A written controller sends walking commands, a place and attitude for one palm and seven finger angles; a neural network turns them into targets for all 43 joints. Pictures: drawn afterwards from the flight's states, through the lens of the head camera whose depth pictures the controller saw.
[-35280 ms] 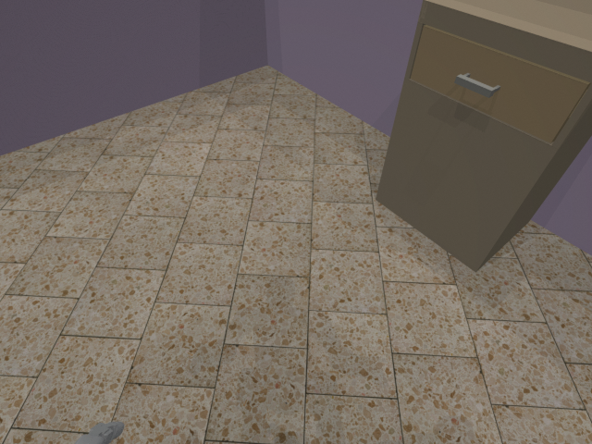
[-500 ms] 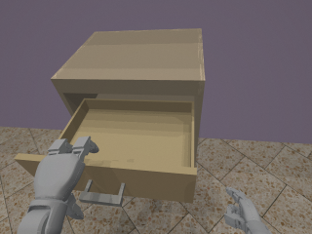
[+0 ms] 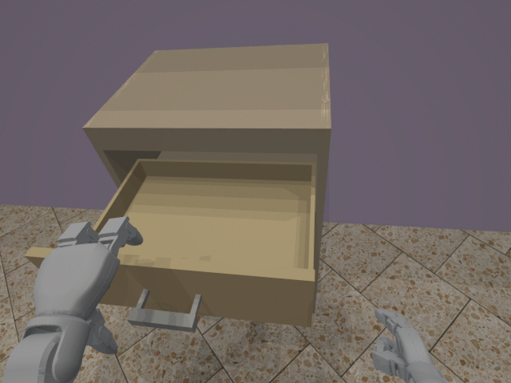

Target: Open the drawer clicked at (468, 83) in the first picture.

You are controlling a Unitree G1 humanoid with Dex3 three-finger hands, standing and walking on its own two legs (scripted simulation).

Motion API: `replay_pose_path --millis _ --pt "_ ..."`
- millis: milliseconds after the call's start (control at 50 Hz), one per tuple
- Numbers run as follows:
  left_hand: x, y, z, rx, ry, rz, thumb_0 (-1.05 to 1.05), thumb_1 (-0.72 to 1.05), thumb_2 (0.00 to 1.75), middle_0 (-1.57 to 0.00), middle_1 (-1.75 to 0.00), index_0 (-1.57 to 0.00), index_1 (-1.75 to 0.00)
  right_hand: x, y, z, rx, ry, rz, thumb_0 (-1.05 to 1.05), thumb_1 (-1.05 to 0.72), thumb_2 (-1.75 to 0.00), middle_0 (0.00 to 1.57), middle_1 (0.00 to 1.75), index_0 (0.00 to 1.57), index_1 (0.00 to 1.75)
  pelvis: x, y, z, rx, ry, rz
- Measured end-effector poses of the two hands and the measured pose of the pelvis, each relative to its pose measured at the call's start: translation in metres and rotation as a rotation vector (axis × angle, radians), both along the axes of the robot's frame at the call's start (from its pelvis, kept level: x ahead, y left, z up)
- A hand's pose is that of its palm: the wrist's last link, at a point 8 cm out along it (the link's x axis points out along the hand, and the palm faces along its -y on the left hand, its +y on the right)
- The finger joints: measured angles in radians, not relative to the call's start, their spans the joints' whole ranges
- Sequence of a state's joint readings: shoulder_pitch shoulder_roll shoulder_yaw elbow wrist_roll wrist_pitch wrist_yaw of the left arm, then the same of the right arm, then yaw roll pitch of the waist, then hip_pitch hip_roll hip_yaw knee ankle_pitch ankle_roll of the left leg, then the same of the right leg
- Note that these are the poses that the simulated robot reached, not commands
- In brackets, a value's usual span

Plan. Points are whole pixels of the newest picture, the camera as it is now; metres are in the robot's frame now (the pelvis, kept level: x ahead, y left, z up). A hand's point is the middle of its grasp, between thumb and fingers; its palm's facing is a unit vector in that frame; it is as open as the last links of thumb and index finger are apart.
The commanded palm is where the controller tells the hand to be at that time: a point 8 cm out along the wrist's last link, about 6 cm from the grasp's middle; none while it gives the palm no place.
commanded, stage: draw the hand back to the body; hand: left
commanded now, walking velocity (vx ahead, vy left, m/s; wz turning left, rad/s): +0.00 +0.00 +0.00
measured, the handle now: (167, 308) +0.24 +0.22 -0.05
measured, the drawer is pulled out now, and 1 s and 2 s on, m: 0.30 0.30 0.30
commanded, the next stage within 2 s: step back with the hand held close in 1.32 s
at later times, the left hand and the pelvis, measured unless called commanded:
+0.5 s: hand (113, 285) +0.19 +0.21 +0.14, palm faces +0.31 -0.82 -0.48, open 13.5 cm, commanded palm +0.14 +0.26 +0.17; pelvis +0.00 +0.00 +0.00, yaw +1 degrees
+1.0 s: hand (85, 265) +0.20 +0.24 +0.17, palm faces +0.41 -0.80 -0.43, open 9.7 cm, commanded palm +0.14 +0.29 +0.18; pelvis +0.02 +0.00 +0.00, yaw +2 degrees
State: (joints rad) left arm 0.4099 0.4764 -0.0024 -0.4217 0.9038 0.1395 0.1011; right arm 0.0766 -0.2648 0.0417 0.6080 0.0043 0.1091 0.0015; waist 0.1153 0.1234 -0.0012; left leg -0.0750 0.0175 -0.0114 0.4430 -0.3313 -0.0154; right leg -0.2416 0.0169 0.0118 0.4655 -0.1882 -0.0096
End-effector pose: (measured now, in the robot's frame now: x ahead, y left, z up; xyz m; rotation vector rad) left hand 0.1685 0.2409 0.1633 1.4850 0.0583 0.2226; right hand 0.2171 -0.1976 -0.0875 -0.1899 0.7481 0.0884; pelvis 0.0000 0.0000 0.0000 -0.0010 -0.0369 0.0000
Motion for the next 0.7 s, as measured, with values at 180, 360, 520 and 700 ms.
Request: replay_pose_path --millis 180,360,520,700 --pt "-0.007 0.001 -0.008 -0.004 0.053 -0.029 0.00 -0.49 0.30 -0.32 -1.20 -0.32 -1.20 -0.008 -0.011 -0.002 -0.052 0.010 -0.010 0.01 -0.91 -0.89 0.20 0.30 0.20 0.30 -0.005 0.000 0.000 0.001 0.007 0.007" --pt "-0.013 0.008 0.009 -0.145 -0.044 -0.046 0.00 -0.49 0.30 -0.32 -1.20 -0.32 -1.20 -0.010 -0.004 0.001 -0.027 -0.020 -0.037 0.01 -0.91 -0.89 0.20 0.30 0.20 0.30 -0.006 0.004 0.000 0.000 -0.001 0.006" --pt "-0.019 0.011 -0.002 -0.956 -0.310 -0.054 0.00 -0.39 0.35 -0.31 -1.13 -0.31 -1.13 -0.021 0.006 0.018 -0.036 -0.166 -0.071 0.01 -0.91 -0.89 0.20 0.30 0.20 0.30 0.001 0.001 -0.001 -0.005 -0.032 0.026" --pt "-0.014 0.025 0.017 -0.974 -0.436 -0.082 0.00 -0.13 0.46 -0.29 -0.96 -0.28 -0.96 -0.026 0.004 0.012 -0.052 -0.155 -0.057 0.01 -0.90 -0.89 0.20 0.30 0.20 0.30 0.011 0.003 0.000 -0.012 -0.032 0.036"
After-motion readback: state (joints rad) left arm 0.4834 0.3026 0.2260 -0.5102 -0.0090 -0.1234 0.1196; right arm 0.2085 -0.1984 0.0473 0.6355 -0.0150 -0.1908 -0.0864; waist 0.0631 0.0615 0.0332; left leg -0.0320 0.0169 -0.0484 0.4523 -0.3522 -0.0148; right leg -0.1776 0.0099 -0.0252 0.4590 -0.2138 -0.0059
